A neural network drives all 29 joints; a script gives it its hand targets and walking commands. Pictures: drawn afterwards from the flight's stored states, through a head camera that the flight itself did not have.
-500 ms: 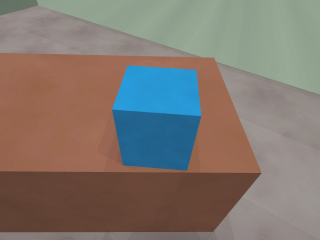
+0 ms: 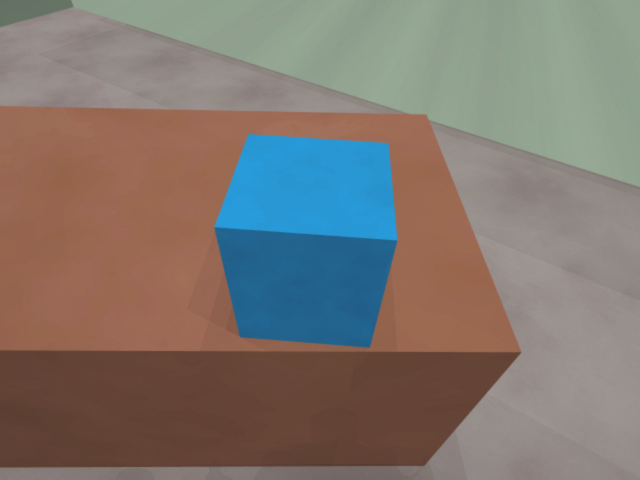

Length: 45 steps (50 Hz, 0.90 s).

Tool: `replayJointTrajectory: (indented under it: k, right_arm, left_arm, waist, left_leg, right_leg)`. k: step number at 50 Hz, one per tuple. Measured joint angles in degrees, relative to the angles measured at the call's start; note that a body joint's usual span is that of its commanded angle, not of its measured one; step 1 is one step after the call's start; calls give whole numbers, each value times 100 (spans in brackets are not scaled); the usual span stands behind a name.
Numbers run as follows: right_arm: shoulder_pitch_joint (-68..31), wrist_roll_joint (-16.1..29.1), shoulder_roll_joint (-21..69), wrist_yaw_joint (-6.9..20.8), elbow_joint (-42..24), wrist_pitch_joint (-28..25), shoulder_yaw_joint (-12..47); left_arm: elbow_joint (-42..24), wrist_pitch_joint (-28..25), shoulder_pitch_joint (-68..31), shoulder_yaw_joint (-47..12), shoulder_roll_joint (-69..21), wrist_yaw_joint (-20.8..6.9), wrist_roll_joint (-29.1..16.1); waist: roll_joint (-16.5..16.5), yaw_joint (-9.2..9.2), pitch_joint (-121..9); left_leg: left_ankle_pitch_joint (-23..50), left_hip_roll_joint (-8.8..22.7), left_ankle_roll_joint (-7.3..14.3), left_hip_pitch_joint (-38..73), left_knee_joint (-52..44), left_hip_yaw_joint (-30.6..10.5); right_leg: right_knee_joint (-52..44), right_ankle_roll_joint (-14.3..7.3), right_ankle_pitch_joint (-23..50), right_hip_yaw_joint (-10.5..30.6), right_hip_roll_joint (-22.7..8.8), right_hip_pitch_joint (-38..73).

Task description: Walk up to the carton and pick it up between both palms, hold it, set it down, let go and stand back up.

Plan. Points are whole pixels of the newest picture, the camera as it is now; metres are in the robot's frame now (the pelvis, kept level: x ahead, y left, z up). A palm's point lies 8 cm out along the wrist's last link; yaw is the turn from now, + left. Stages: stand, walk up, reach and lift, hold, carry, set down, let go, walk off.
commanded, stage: stand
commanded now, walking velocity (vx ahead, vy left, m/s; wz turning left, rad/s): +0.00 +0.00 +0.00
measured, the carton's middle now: (311, 244) +0.46 +0.00 +0.03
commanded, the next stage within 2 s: none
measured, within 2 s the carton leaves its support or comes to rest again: neither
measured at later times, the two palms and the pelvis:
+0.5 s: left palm out of the picture +0.08 +0.30 -0.11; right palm out of the picture +0.08 -0.30 -0.11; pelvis +0.01 +0.00 +0.00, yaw +0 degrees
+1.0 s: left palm out of the picture +0.09 +0.29 -0.11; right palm out of the picture +0.08 -0.30 -0.12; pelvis +0.02 -0.01 +0.00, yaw +0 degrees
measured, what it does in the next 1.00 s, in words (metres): stands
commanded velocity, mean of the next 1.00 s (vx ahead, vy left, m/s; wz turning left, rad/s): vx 0.00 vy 0.00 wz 0.00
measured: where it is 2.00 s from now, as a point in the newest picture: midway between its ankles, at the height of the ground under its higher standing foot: outside the picture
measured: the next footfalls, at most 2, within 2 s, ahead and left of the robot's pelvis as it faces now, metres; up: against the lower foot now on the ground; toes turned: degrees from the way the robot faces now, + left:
none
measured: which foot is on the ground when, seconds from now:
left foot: down 0.00-1.00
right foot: down 0.00-1.00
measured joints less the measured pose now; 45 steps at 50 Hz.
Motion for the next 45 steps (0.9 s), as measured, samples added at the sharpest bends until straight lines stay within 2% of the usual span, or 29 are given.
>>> replayJointTrajectory:
  k: [45]
  right_arm:
    - [-64,21,35,-94,279,18,2]
  left_arm:
    - [338,29,-98,55,-68,51,-26]
  waist:
    - [16,17,11]
  left_leg:
    - [-44,70,-74,204,-202,17]
  right_leg:
    - [-187,-46,-46,-4,48,188]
